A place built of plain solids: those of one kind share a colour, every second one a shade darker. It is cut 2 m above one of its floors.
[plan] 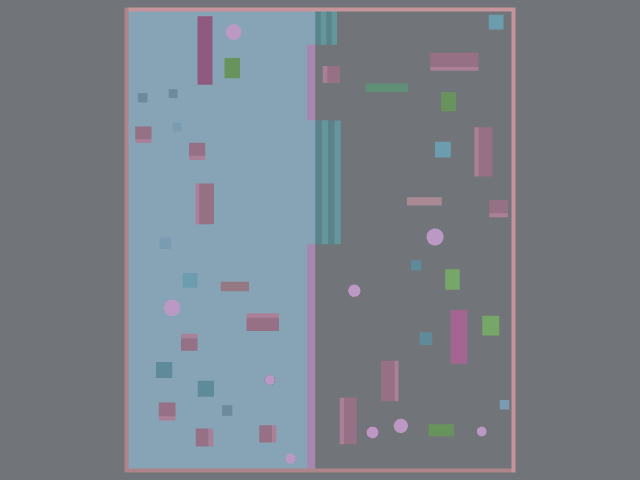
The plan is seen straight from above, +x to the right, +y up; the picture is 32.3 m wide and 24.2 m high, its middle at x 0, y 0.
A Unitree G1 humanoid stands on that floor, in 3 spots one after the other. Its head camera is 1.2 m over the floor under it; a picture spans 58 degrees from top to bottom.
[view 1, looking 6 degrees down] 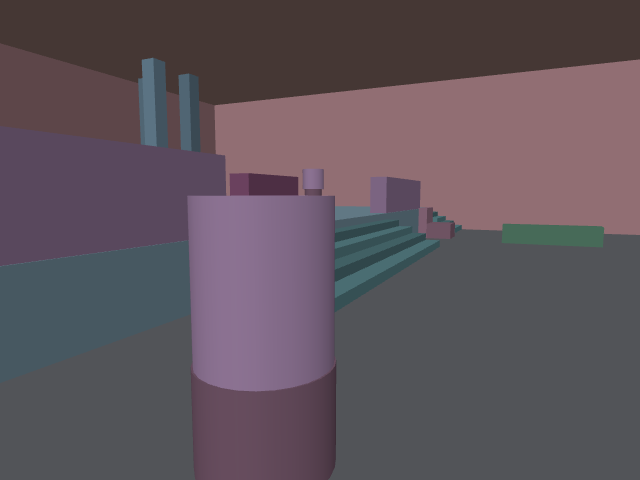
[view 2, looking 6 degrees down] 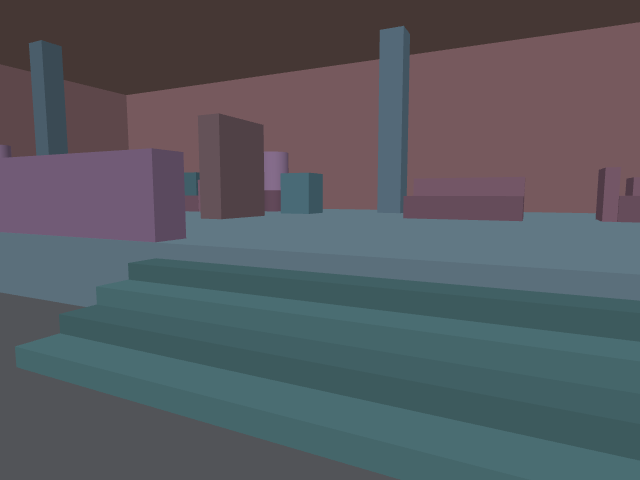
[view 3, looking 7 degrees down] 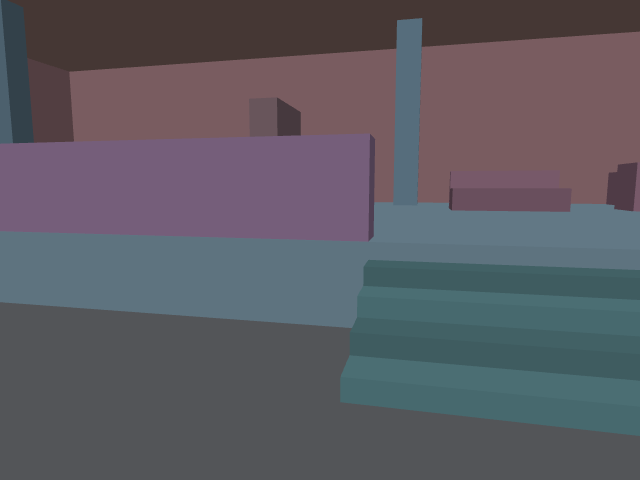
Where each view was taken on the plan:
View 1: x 2.74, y -4.14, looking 115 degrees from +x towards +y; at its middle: bush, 1.68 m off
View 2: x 2.74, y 2.98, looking -154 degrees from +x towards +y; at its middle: floor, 4.33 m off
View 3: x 3.31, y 0.20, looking -167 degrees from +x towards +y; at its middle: planter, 3.68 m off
